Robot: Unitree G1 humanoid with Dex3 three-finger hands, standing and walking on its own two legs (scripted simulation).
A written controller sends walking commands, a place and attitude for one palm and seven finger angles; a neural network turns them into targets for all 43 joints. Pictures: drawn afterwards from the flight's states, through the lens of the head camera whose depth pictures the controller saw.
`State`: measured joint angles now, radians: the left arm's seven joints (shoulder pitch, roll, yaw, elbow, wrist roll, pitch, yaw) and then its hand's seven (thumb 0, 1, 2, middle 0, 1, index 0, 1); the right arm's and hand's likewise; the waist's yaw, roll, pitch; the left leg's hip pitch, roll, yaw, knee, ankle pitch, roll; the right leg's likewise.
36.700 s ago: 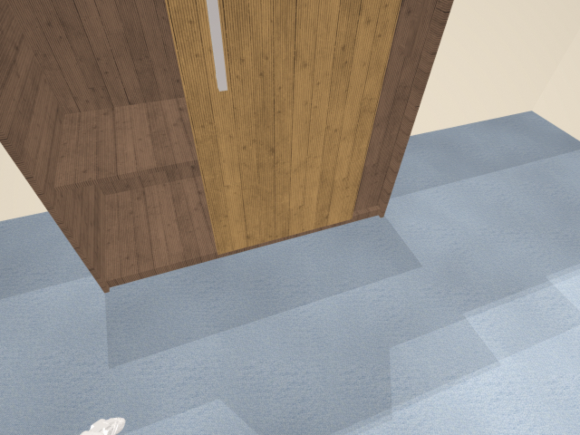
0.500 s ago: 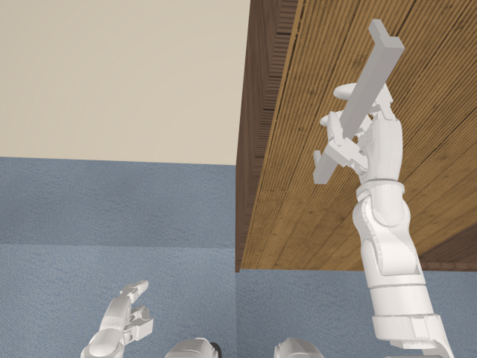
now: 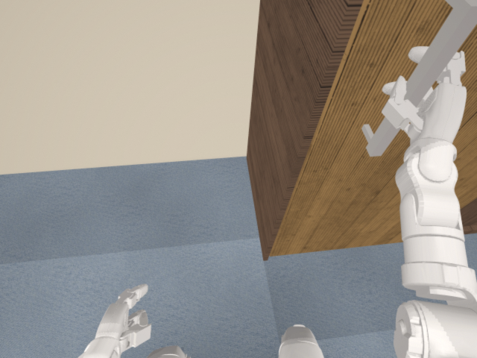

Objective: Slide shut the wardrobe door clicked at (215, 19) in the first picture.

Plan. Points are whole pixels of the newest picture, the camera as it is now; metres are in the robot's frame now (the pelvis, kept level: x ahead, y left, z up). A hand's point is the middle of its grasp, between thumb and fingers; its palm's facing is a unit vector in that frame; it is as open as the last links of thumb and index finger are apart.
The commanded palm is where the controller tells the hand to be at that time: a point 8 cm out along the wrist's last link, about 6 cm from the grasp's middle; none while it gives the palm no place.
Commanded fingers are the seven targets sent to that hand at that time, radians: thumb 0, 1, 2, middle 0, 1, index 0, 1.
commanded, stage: step sideways, sliding the door along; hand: right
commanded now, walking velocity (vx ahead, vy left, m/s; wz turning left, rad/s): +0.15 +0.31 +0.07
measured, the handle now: (404, 86) +0.46 -0.26 +0.18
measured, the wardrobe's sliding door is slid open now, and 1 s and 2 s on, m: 0.00 0.00 0.01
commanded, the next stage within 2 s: stop walking and hold the door there in 0.22 s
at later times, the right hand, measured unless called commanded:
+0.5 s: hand (395, 105) +0.43 -0.24 +0.17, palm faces +0.61 +0.73 -0.32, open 6.9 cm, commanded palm +0.38 -0.26 +0.17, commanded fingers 0.00 -0.90 -0.90 0.45 1.40 0.45 1.40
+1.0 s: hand (394, 105) +0.43 -0.24 +0.18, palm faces +0.63 +0.72 -0.30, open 6.6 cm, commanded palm +0.37 -0.25 +0.17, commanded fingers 0.00 -0.90 -0.90 0.45 1.40 0.45 1.40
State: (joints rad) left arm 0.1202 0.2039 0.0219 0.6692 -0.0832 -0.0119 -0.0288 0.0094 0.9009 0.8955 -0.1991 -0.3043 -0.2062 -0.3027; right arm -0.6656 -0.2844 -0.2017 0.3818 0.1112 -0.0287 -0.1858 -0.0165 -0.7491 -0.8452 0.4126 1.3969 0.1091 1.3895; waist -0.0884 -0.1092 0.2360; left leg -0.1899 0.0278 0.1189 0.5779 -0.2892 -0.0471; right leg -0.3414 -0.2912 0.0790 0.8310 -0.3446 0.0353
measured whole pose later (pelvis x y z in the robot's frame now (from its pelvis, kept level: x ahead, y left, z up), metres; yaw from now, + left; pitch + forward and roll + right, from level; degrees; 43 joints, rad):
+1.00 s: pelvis +0.09 +0.12 +0.02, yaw +8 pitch -2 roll +1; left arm 0.27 0.25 -0.02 0.69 -0.04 -0.10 0.07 0.01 0.90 0.90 -0.20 -0.30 -0.21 -0.30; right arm -0.09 -0.55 -0.59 0.37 0.06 -0.11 -0.18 -0.18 -0.63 -0.75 0.45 1.40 0.23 1.34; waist 0.00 -0.03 0.03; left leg -0.16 0.00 0.04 0.44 -0.23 0.00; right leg -0.26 -0.04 -0.10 0.48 -0.19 -0.03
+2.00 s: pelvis +0.05 +0.04 +0.01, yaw +8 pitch -1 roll +0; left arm 0.16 0.25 0.01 0.66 -0.06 -0.06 0.08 0.01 0.90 0.90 -0.20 -0.30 -0.20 -0.30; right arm -0.23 -0.52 -0.47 0.34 0.06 -0.18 -0.14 -0.26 -0.64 -0.78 0.46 1.40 0.35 1.38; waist -0.01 -0.01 0.11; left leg -0.33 0.09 0.04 0.75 -0.44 -0.03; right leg -0.34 0.02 -0.06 0.59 -0.23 -0.05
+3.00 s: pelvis +0.04 -0.13 +0.03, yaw +4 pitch -3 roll +4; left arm 0.11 0.16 -0.03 0.63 -0.02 -0.05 0.02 0.01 0.90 0.90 -0.20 -0.30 -0.21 -0.30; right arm -0.37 -0.20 -0.01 0.08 0.07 -0.08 -0.10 -0.07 -0.76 -0.78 0.45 1.40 0.33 1.40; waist -0.06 -0.01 0.18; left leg -0.33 0.00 0.02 0.69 -0.32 -0.01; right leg -0.17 -0.08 -0.04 0.44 -0.23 -0.02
